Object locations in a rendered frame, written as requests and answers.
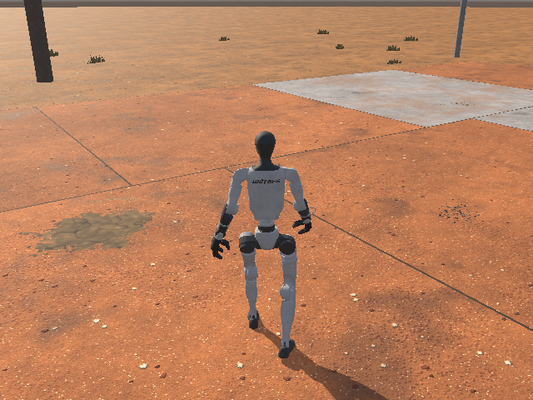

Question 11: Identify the right robot upper arm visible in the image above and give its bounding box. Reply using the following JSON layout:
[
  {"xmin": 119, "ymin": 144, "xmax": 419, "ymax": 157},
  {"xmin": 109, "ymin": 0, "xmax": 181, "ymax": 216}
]
[{"xmin": 283, "ymin": 167, "xmax": 306, "ymax": 212}]

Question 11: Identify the left robot upper arm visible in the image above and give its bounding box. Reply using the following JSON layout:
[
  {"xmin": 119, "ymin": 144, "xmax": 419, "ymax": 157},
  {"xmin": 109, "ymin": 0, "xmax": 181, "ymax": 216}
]
[{"xmin": 225, "ymin": 167, "xmax": 249, "ymax": 215}]

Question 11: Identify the right robot hand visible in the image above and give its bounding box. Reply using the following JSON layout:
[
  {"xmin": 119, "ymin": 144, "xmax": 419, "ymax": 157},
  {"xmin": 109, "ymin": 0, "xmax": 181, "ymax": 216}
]
[{"xmin": 292, "ymin": 220, "xmax": 312, "ymax": 234}]

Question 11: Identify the left robot shin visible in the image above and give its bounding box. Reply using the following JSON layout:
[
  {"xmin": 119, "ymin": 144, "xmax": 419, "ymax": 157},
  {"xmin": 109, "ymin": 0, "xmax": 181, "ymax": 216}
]
[{"xmin": 244, "ymin": 267, "xmax": 257, "ymax": 318}]

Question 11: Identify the right robot forearm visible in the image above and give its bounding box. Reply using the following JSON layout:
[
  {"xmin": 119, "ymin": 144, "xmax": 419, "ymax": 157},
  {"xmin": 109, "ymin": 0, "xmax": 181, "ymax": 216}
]
[{"xmin": 298, "ymin": 198, "xmax": 311, "ymax": 224}]

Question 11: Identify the left robot thigh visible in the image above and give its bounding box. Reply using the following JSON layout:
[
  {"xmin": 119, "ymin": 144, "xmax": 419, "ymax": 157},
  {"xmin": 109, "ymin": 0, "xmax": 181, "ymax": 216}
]
[{"xmin": 239, "ymin": 232, "xmax": 258, "ymax": 281}]

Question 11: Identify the left robot forearm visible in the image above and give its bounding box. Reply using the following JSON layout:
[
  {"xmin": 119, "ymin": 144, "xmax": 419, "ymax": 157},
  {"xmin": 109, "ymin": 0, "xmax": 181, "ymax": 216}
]
[{"xmin": 214, "ymin": 202, "xmax": 233, "ymax": 240}]

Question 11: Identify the left robot hand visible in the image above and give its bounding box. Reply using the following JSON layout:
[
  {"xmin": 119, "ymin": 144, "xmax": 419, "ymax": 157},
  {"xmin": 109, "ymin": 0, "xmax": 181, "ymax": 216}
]
[{"xmin": 211, "ymin": 237, "xmax": 230, "ymax": 259}]

